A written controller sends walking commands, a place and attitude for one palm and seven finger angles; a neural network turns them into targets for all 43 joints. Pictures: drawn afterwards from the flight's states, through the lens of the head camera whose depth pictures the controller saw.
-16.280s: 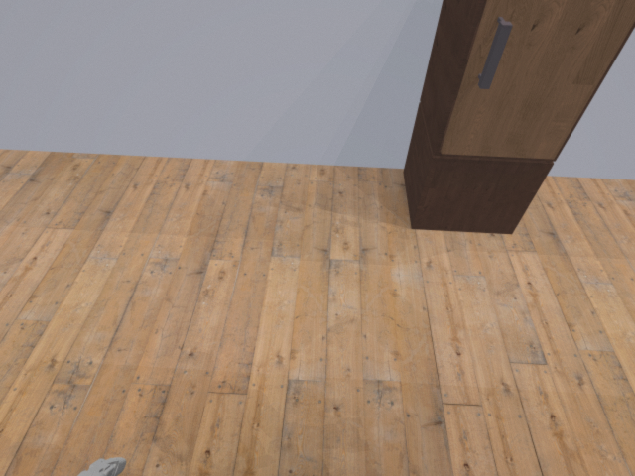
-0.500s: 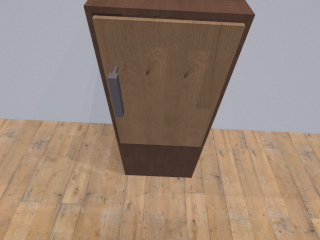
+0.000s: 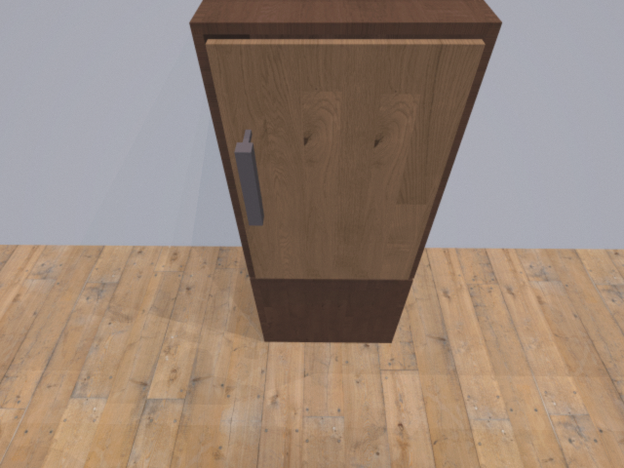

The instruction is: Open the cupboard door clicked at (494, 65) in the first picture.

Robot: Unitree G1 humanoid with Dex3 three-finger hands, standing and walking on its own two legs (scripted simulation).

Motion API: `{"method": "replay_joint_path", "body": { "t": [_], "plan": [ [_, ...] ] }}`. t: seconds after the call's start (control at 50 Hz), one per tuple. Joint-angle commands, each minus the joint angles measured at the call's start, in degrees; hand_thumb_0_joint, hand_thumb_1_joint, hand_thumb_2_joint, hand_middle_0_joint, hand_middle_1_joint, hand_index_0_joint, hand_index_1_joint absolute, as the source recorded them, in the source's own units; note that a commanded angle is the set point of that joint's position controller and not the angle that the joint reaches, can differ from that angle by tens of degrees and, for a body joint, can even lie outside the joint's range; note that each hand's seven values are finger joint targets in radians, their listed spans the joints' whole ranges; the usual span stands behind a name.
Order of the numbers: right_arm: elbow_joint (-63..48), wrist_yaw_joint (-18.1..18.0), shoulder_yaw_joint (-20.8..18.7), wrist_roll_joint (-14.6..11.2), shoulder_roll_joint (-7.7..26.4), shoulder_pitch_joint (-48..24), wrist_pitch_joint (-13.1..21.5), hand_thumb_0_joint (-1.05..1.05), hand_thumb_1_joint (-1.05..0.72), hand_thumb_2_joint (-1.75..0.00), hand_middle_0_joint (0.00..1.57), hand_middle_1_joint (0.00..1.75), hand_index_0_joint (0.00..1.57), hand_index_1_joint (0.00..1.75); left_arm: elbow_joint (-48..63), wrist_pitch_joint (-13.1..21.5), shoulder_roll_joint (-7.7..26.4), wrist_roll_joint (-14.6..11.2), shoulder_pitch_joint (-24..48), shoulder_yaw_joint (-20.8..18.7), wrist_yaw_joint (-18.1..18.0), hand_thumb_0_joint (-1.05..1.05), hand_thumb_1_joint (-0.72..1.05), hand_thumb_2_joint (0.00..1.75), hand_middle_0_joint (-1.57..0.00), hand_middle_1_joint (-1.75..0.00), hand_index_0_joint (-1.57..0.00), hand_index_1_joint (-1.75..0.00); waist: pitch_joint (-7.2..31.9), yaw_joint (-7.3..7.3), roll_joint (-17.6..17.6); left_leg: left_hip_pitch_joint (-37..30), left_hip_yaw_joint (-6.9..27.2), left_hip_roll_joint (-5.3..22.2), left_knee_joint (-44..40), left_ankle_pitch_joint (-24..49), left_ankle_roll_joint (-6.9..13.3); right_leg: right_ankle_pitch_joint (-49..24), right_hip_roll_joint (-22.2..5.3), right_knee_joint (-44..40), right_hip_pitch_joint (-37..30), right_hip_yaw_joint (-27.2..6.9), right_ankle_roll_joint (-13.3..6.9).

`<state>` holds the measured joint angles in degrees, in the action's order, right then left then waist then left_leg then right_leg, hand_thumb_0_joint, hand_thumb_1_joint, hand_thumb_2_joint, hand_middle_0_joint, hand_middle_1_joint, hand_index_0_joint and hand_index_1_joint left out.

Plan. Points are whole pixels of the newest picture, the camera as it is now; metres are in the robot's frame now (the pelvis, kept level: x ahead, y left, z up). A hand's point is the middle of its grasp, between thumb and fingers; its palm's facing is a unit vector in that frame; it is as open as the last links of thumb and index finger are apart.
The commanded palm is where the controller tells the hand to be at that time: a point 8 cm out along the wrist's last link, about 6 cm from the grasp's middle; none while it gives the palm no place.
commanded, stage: look again from close up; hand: left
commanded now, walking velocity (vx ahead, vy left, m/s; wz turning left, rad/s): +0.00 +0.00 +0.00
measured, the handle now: (252, 179) +0.58 +0.16 +0.02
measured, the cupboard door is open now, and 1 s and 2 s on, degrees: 0 0 0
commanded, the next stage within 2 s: raise the hand with hooked fingers in 0.56 s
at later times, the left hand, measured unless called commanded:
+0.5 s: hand out of the picture +0.05 +0.13 -0.17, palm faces -0.01 -0.98 -0.21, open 7.3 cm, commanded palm none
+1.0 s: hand (226, 409) +0.20 +0.13 -0.03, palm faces +0.06 -1.00 -0.05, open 8.2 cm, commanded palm +0.16 +0.20 -0.04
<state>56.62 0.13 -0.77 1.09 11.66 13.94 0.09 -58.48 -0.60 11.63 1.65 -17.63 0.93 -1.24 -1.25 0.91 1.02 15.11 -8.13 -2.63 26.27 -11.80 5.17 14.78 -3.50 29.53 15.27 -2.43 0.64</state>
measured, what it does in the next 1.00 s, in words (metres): lowers itself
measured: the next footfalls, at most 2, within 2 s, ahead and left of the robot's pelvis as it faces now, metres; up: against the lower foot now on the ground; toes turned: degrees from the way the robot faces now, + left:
none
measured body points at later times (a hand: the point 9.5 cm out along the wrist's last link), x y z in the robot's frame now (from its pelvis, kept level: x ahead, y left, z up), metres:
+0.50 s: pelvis +0.03 -0.05 +0.00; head +0.05 -0.05 +0.45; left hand +0.05 +0.18 -0.15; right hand +0.05 -0.27 -0.16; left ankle +0.03 +0.06 -0.74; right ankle +0.01 -0.16 -0.74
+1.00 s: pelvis +0.01 -0.08 -0.06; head +0.05 -0.08 +0.39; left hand +0.19 +0.18 -0.03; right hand +0.25 -0.33 -0.11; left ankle +0.03 +0.06 -0.74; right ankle +0.02 -0.16 -0.74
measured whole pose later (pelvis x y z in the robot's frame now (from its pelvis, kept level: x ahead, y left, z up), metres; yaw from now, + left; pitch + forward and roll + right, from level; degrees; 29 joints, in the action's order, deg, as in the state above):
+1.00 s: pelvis +0.01 -0.08 -0.06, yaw +4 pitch +11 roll +2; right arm 33.8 -0.9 -5.2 -1.4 16.1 7.2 14.6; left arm -15.5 33.9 11.8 -16.4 -19.2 -12.1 23.1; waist 7.6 0.6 -1.9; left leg 42.8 -2.1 1.7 56.4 -24.6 -1.7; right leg 29.7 -0.6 59.6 41.2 3.3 -3.4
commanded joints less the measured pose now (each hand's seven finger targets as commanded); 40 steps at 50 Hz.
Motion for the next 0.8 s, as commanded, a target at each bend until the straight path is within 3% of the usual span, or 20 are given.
{"method": "replay_joint_path", "body": {
  "t": [0.0, 0.28, 0.4, 0.62, 0.64, 0.66, 0.68, 0.7, 0.72, 0.74, 0.76, 0.78],
  "plan": [
    [-1.9, -0.8, -1.2, -0.2, 6.8, 1.0, 1.6, 0.00, -0.90, -0.90, 0.20, 0.30, 0.20, 0.30, 1.2, 1.3, 5.5, -0.2, -1.3, -1.1, -0.3, 0.00, 0.90, 0.90, -0.20, -0.30, -0.20, -0.30, -0.8, -0.62, -0.3, 0.0, 13.5, 10.5, -12.1, -12.9, -1.3, 1.6, -0.5, -3.9, 1.7, -1.4, -2.7],
    [3.3, -1.4, -0.2, -0.5, 4.5, 3.0, 2.4, 0.00, -0.90, -0.90, 0.20, 0.30, 0.20, 0.30, -2.7, 2.2, 4.3, -0.7, -1.6, -0.8, -0.7, 0.00, 0.90, 0.90, -0.20, -0.30, -0.20, -0.30, 1.2, -0.84, -1.7, -5.0, 8.6, 9.0, -5.4, 3.1, -2.4, -7.0, -2.1, -5.4, -0.4, -3.9, -2.8],
    [4.0, -1.5, -0.2, -0.5, 3.9, 2.6, 2.2, 0.00, -0.90, -0.90, 0.20, 0.30, 0.20, 0.30, -2.6, 2.3, 4.6, -0.7, -1.2, -1.0, -0.8, 0.00, 0.90, 0.90, -0.20, -0.30, -0.20, -0.30, -0.7, -0.68, -2.3, -4.7, 8.0, 8.8, -4.0, 3.8, -2.8, -8.3, -2.2, -6.1, -0.2, -4.4, -3.1],
    [4.6, -1.8, -0.3, -0.4, 4.9, 1.7, 2.2, 0.00, -0.90, -0.90, 0.20, 0.30, 0.20, 0.30, -1.7, 2.6, 5.9, -0.8, 0.5, -1.6, -0.9, 0.00, 0.90, 0.90, -0.20, -0.30, -0.20, -0.30, 1.1, -0.76, -1.8, -7.0, 7.4, 9.4, -3.2, 9.5, -3.3, -15.9, -2.2, -5.7, -2.7, -4.3, -3.4],
    [0.7, -1.5, -0.7, -1.1, 5.3, -2.4, 1.9, 0.00, -0.90, -0.90, 0.20, 0.30, 0.20, 0.30, -3.5, 3.0, 4.9, -0.4, -4.9, -1.9, -3.3, 0.00, 0.90, 0.90, -0.20, -0.30, -0.20, -0.30, 0.1, 0.65, -6.1, -2.2, 5.5, 10.2, 9.2, 9.4, -5.2, -36.5, -6.2, -7.0, -4.4, -7.2, -0.4],
    [-17.8, -3.7, -2.4, -3.6, 13.5, 0.1, 10.3, 0.00, -0.90, -0.90, 0.20, 0.30, 0.20, 0.30, 83.1, 15.6, 20.4, -10.8, 38.9, -12.5, -3.3, 0.00, 0.88, 0.89, -0.20, -0.32, -0.20, -0.32, 28.6, -5.55, 2.7, -14.3, 6.9, 2.3, 0.7, 18.6, -3.0, -34.4, -0.4, -0.5, -9.0, -1.1, -3.1],
    [-15.7, -5.8, -1.7, -2.1, 9.0, -3.3, 15.1, 0.00, -0.90, -0.90, 0.20, 0.30, 0.20, 0.30, 67.7, 13.7, 16.1, -6.1, 9.1, -12.2, -5.0, 0.00, 0.85, 0.88, -0.20, -0.33, -0.20, -0.33, 27.8, 0.49, 13.3, -20.8, 7.0, 4.4, -0.1, 28.8, -2.2, -23.4, 2.8, 2.9, -6.6, 0.9, -3.8],
    [-15.0, -5.4, -1.7, -3.4, 6.9, -4.4, 16.3, 0.00, -0.90, -0.90, 0.20, 0.30, 0.20, 0.30, 58.9, 6.8, 3.5, -9.3, -6.7, -5.7, -5.9, 0.00, 0.83, 0.87, -0.21, -0.34, -0.21, -0.34, 18.6, -1.09, 13.1, -15.9, 7.8, 5.1, 0.1, 27.8, -3.9, -11.4, 2.8, 2.2, -0.2, 5.3, -2.6],
    [-14.2, -5.1, -2.4, -3.6, 7.0, -2.9, 16.3, 0.00, -0.90, -0.90, 0.20, 0.30, 0.20, 0.30, 55.5, 6.7, -0.5, -10.6, -3.5, -5.7, -4.8, 0.00, 0.81, 0.86, -0.21, -0.36, -0.21, -0.36, 7.5, -3.51, 3.8, -10.0, 8.3, 5.6, 2.8, 25.1, -4.1, -11.1, 2.7, 0.6, 5.0, 6.7, -1.7],
    [-17.0, -4.7, -3.9, -2.6, 9.0, -3.6, 16.5, 0.00, -0.90, -0.90, 0.20, 0.30, 0.20, 0.30, 55.1, 9.7, 2.3, -11.3, -1.1, -9.5, -3.1, 0.00, 0.78, 0.85, -0.21, -0.37, -0.21, -0.37, 2.7, -3.62, -1.7, -3.6, 8.7, 4.5, 6.0, 18.5, -4.1, -12.8, 2.8, 0.6, 8.6, 7.4, -1.3],
    [-17.7, -4.4, -4.7, -1.7, 9.5, -3.5, 16.3, 0.00, -0.90, -0.90, 0.20, 0.30, 0.20, 0.30, 50.7, 13.3, 3.0, -12.1, -6.4, -12.3, -0.7, 0.00, 0.76, 0.84, -0.21, -0.39, -0.21, -0.39, 4.0, -2.67, -8.5, 1.2, 7.9, 3.7, 8.7, 13.8, -4.2, -13.4, 3.0, 2.4, 10.4, 7.7, -0.9],
    [-19.3, -3.9, -5.0, -1.2, 9.0, -4.4, 16.2, 0.00, -0.90, -0.90, 0.20, 0.30, 0.20, 0.30, 45.4, 17.4, 0.5, -13.2, -13.2, -12.7, 2.3, 0.00, 0.74, 0.83, -0.21, -0.40, -0.21, -0.40, 2.9, -0.84, -13.1, 7.6, 7.8, 3.2, 11.2, 10.2, -4.6, -12.7, 3.3, 5.8, 12.7, 8.1, -0.6]
  ]
}}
